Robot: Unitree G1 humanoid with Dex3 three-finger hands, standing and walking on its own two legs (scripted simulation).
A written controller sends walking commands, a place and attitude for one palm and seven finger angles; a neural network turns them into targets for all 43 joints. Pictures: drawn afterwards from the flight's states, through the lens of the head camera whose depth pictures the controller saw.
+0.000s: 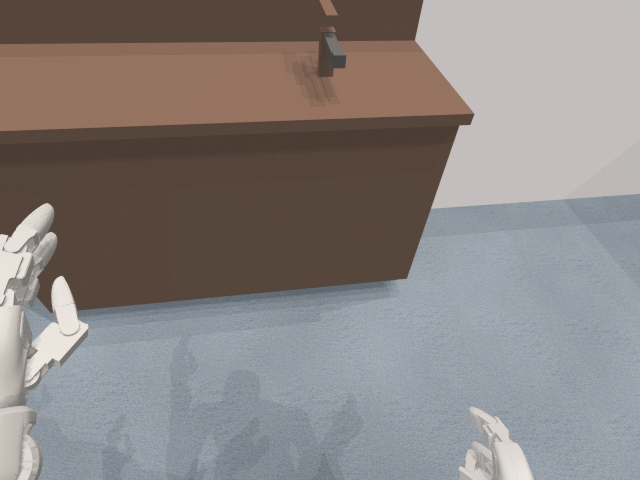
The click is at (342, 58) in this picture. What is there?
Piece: tap's lever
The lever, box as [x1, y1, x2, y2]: [331, 51, 345, 67]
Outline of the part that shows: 332,51 332,66 344,67 344,51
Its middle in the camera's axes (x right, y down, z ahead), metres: +0.04 -0.40 +0.86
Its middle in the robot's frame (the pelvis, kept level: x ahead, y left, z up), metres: +0.92 +0.02 +0.12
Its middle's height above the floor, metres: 0.90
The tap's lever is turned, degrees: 0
